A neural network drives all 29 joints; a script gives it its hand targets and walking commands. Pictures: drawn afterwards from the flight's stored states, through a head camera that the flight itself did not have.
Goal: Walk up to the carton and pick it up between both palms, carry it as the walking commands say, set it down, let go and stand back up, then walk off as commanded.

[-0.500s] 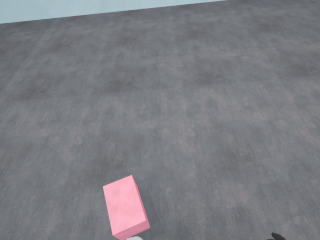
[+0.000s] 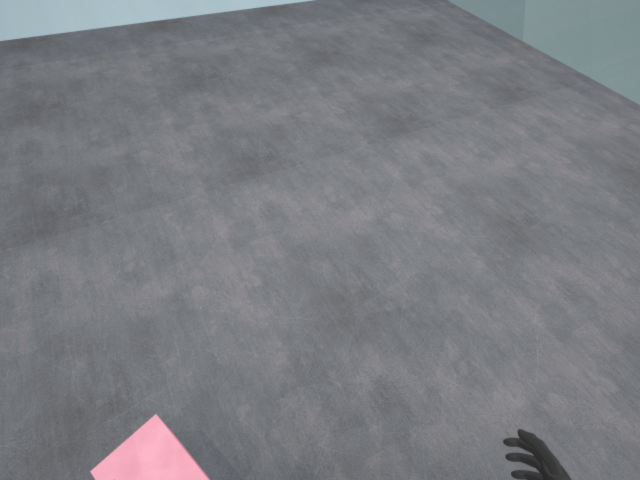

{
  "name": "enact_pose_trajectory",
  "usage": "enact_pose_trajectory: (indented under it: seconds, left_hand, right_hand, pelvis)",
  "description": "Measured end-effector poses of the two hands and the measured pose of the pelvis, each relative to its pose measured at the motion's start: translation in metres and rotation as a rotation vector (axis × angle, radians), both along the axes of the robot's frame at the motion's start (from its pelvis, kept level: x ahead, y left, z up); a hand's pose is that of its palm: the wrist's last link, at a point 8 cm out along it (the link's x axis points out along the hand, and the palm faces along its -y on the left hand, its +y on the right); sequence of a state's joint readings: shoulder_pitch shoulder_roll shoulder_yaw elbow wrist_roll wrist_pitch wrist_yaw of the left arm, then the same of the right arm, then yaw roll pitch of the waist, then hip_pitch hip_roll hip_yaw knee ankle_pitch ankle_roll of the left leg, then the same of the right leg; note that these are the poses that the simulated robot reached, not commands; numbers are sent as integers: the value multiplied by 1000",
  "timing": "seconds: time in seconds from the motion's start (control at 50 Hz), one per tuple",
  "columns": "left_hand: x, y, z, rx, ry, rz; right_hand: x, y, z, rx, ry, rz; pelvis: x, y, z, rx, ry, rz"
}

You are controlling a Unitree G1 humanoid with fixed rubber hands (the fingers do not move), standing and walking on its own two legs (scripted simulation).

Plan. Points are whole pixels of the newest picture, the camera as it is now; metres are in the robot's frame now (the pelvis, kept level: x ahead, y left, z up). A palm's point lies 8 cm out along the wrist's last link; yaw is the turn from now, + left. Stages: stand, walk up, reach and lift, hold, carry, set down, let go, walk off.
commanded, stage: walk off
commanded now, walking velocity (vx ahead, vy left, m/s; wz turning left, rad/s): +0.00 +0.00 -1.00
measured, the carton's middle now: out of the picture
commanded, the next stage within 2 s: none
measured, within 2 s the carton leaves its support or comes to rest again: neither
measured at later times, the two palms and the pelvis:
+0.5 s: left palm (222, 401) +0.25 +0.16 -0.08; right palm out of the picture +0.01 -0.35 -0.11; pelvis +0.01 -0.05 -0.01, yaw -27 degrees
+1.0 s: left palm (324, 339) +0.36 +0.02 -0.11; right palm out of the picture -0.11 -0.27 -0.08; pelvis +0.05 -0.02 +0.00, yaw -57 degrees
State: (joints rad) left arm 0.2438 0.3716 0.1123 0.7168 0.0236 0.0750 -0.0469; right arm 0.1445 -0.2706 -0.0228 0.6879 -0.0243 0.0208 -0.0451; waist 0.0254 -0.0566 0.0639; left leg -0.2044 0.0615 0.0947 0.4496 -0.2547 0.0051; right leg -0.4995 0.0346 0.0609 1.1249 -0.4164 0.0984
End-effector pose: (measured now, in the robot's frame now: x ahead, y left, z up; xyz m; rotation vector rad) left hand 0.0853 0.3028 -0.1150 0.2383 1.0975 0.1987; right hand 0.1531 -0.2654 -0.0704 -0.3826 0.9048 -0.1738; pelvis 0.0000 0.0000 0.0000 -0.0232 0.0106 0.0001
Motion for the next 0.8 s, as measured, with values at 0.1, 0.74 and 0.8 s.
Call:
enact_pose_trajectory:
  seconds: [0.1,0.74,0.8]
  left_hand:
    - [53,-27,1,-36,-24,-134]
    - [227,-156,5,19,-80,-701]
    - [247,-177,4,-7,-75,-792]
  right_hand:
    - [-49,-15,-10,25,46,-129]
    - [-131,-70,-10,17,-105,-657]
    - [-158,-57,1,0,-75,-739]
  pelvis:
    - [3,-2,-1,-7,-1,-99]
    - [48,-22,-14,26,13,-717]
    - [53,-19,-7,8,7,-788]
